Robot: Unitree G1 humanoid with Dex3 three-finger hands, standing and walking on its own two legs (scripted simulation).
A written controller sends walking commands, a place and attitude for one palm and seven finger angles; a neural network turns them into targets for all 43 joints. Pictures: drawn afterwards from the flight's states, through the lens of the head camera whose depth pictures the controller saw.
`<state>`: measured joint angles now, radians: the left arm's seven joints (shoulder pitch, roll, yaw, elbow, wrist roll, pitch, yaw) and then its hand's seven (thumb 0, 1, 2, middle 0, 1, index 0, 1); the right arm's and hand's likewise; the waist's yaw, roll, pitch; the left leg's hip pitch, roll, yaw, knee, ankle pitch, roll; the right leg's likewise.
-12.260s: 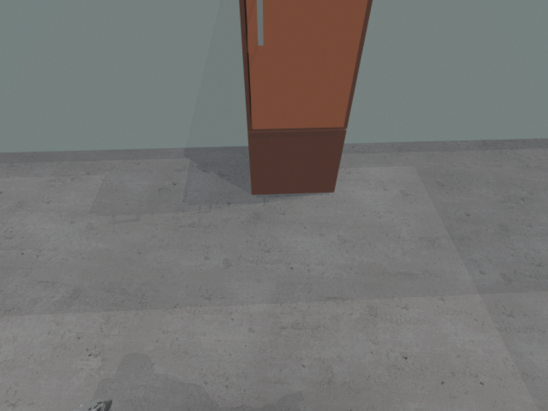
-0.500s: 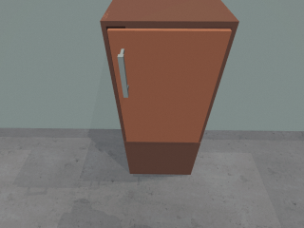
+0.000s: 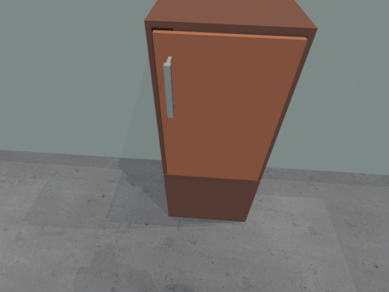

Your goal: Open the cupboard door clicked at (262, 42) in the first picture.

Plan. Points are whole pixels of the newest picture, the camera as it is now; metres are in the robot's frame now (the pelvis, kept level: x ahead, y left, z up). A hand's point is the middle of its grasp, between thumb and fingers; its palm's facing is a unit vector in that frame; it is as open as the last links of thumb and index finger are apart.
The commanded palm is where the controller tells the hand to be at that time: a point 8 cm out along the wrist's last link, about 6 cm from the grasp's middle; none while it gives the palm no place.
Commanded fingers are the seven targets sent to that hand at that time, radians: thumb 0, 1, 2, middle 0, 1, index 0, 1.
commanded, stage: look again from close up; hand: left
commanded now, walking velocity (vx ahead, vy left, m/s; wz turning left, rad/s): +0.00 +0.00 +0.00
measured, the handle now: (170, 88) +0.62 +0.12 +0.11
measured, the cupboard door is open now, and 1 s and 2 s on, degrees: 0 0 0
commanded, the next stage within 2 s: shuffle to correct the standing spot in 0.58 s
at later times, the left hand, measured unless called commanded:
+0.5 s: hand out of the picture -0.06 +0.15 -0.18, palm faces +0.08 -0.99 -0.15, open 7.4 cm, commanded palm none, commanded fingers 0.00 0.90 0.90 -0.20 -0.30 -0.20 -0.30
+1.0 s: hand out of the picture -0.11 +0.17 -0.17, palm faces +0.07 -0.99 -0.14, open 7.3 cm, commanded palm none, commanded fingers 0.00 0.90 0.90 -0.20 -0.30 -0.20 -0.30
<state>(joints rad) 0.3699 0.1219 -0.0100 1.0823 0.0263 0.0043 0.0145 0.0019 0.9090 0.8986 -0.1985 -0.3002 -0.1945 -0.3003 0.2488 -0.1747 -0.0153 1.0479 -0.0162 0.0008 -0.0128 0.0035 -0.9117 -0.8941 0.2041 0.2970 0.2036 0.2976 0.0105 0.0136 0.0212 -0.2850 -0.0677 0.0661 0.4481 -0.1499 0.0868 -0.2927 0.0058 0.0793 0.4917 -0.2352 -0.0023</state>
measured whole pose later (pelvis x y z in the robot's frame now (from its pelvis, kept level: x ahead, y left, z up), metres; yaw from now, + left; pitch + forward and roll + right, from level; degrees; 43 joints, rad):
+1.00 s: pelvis -0.12 -0.01 +0.01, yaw +1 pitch -1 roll +0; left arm 0.31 0.17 0.06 1.02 0.04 0.03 -0.01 0.01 0.92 0.90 -0.20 -0.30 -0.19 -0.30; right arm 0.43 -0.11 -0.01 1.07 -0.03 -0.02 -0.03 0.00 -0.91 -0.89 0.20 0.30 0.20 0.30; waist 0.00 -0.05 -0.02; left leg -0.13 -0.03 0.02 0.39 -0.25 0.05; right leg -0.56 0.00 0.00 1.06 -0.30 -0.03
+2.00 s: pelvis +0.09 -0.12 +0.00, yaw -1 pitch +0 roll +1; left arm 0.24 0.16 0.02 1.01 0.03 -0.04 0.01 0.00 0.94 0.90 -0.20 -0.30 -0.20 -0.30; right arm 0.25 -0.19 -0.02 1.05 -0.02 0.01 -0.01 0.00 -0.92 -0.89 0.20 0.30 0.20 0.30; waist 0.01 0.02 0.07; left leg -0.38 0.04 0.04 0.91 -0.49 -0.02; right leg -0.29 -0.03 -0.11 0.57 -0.28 -0.04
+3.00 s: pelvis +0.07 -0.12 +0.00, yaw -2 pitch +0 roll +0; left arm 0.31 0.20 -0.01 1.03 0.01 0.00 0.02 0.00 0.91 0.90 -0.20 -0.30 -0.20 -0.30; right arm 0.37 -0.18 0.01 1.07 -0.02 0.00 -0.01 0.00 -0.91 -0.89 0.20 0.30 0.20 0.30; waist -0.02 0.00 0.01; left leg -0.29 0.01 0.05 0.48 -0.19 0.01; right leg -0.23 0.02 -0.05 0.50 -0.27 -0.04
